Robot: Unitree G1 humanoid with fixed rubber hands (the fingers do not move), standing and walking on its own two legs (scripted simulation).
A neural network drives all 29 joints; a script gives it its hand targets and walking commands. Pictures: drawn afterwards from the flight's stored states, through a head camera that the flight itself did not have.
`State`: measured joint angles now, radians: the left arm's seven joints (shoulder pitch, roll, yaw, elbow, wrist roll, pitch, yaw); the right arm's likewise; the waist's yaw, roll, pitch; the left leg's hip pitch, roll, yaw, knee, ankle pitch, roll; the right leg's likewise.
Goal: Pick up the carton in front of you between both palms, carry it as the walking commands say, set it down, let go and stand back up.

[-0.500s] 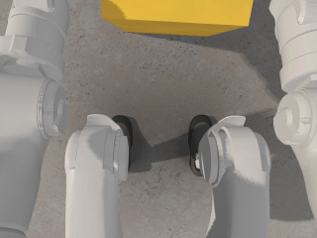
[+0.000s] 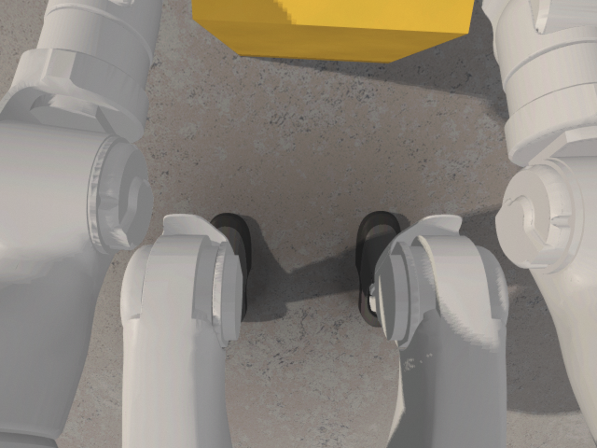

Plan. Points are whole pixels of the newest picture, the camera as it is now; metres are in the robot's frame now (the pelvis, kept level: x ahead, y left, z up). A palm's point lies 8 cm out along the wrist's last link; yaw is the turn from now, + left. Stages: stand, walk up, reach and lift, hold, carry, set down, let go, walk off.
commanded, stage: reach and lift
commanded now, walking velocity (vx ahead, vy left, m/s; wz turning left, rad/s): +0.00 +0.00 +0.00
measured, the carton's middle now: out of the picture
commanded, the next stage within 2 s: none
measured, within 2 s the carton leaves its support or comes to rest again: leaves its support in 0.32 s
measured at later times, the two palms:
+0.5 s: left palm out of the picture +0.56 +0.14 -0.08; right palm out of the picture +0.55 -0.16 -0.08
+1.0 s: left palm out of the picture +0.51 +0.15 +0.09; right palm out of the picture +0.50 -0.15 +0.08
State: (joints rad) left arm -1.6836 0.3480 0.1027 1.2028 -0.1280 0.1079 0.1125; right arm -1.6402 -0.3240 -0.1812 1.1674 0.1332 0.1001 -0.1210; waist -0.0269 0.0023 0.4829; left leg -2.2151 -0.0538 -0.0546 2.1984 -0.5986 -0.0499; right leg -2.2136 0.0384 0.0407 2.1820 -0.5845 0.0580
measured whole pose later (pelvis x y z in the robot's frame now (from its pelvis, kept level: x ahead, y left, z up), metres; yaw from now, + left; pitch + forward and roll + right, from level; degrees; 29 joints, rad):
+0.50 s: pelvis +0.01 +0.00 +0.03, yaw +0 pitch +39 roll -1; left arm -1.32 0.18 0.29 0.78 -0.01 0.33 0.14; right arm -1.28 -0.15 -0.34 0.72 0.00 0.34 -0.13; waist -0.02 0.01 0.17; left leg -2.19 -0.12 -0.09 2.11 -0.61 -0.09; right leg -2.19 0.11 0.09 2.10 -0.60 0.11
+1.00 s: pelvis +0.00 +0.00 +0.14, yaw +1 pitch +43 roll +0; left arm -1.10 0.01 0.47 0.68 0.23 0.42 0.05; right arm -1.08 0.00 -0.49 0.64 -0.23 0.43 -0.04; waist -0.01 0.01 -0.14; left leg -1.96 -0.12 -0.11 1.68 -0.48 -0.08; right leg -1.96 0.10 0.11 1.67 -0.47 0.08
